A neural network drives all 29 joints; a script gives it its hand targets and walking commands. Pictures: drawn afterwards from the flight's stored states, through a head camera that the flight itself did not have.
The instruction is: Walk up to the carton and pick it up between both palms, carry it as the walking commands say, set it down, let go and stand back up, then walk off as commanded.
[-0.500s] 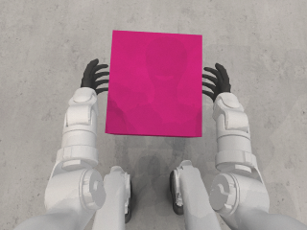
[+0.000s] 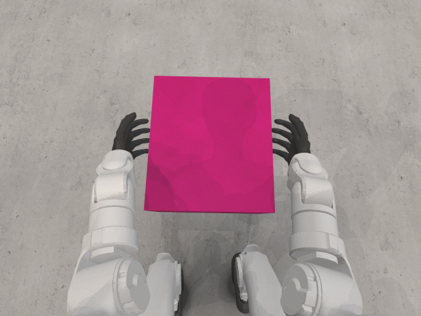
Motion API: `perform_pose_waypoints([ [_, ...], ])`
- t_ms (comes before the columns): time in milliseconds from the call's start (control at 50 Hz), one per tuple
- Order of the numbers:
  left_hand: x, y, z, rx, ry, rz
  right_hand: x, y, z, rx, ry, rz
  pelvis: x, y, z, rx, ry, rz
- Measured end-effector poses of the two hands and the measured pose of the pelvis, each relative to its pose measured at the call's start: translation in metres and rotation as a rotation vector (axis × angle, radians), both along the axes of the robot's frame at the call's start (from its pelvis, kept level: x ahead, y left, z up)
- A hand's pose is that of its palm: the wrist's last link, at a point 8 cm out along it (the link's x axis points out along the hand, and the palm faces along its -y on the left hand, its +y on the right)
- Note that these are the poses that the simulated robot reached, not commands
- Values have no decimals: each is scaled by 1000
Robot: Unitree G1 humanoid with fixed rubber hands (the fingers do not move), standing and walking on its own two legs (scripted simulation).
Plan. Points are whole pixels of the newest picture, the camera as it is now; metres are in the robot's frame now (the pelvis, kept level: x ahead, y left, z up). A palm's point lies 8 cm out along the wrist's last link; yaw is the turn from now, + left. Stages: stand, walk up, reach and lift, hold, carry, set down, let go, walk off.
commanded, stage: reach and lift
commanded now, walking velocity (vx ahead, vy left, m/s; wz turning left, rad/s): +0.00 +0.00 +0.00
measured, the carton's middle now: (210, 149) +0.45 -0.02 -0.13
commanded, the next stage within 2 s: none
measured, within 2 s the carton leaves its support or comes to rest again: neither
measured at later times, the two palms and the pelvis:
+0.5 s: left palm (111, 150) +0.40 +0.15 +0.02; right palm (317, 150) +0.38 -0.18 +0.03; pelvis +0.02 +0.00 +0.07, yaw +0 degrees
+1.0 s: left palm (91, 147) +0.37 +0.15 +0.10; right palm (342, 144) +0.36 -0.18 +0.11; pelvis +0.03 +0.00 +0.11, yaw +0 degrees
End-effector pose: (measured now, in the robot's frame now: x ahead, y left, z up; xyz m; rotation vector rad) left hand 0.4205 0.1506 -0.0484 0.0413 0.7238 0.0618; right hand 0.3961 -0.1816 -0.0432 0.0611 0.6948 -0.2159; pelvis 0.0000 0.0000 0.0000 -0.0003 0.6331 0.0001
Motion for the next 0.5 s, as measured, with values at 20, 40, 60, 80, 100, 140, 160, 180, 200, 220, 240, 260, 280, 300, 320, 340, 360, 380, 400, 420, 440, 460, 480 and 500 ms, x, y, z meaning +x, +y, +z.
perform_pose_waypoints([
  [20,-1,0,3,0,1,0,-1,0,3,0,0,0,1,0,3,0,-6,0],
  [40,-2,0,6,0,2,1,-1,0,6,0,0,0,1,0,5,1,-11,0],
  [60,-3,0,9,0,2,1,-2,0,9,0,0,0,2,0,8,1,-17,-1],
  [80,-3,0,11,1,3,1,-3,0,12,1,0,0,3,0,11,2,-23,-1],
  [100,-4,0,14,1,4,2,-4,0,15,1,0,0,3,-1,14,2,-29,-1],
  [140,-6,0,20,1,6,2,-5,1,21,1,0,0,5,-1,19,3,-40,-2],
  [160,-7,0,23,1,7,2,-6,0,24,1,0,0,6,-1,22,3,-46,-2],
  [180,-8,0,26,2,8,2,-7,0,27,1,0,0,6,-1,24,4,-52,-2],
  [200,-9,0,29,2,8,2,-7,0,30,1,1,0,7,-1,27,4,-57,-2],
  [220,-10,0,32,2,9,2,-8,0,33,1,1,0,8,-2,30,5,-63,-3],
  [240,-11,0,34,2,10,1,-9,0,36,1,1,0,9,-2,33,6,-69,-3],
  [260,-12,0,37,2,11,1,-10,0,39,0,2,-1,10,-2,35,6,-75,-3],
  [280,-12,0,40,3,12,1,-11,0,42,0,2,-1,10,-2,38,7,-82,-3],
  [300,-13,0,43,3,13,0,-12,0,45,0,2,-1,11,-2,41,7,-88,-4],
  [320,-14,0,46,3,14,0,-12,0,48,0,2,-1,12,-3,44,8,-94,-4],
  [340,-15,0,49,3,15,-1,-13,0,51,0,2,-1,13,-3,46,8,-100,-4],
  [360,-16,-1,52,3,15,-1,-14,-1,54,0,2,-2,14,-3,49,9,-107,-4],
  [380,-17,-1,55,3,15,-2,-15,-1,57,0,2,-2,14,-3,52,9,-114,-5],
  [400,-18,-1,57,3,15,-2,-16,-1,60,0,1,-2,15,-4,54,9,-120,-5],
  [420,-19,-1,60,3,15,-3,-17,-1,63,0,1,-3,16,-4,57,10,-127,-5],
  [440,-20,-1,63,3,15,-3,-17,-1,66,0,0,-3,17,-4,59,10,-134,-5],
  [460,-21,-1,67,3,15,-3,-18,-1,69,0,-1,-4,18,-4,62,10,-142,-5],
  [480,-22,-1,70,3,15,-4,-19,-1,73,0,-1,-4,18,-4,64,10,-149,-6],
  [500,-22,-1,73,2,14,-4,-20,-1,76,0,-2,-5,19,-5,67,10,-157,-6],
])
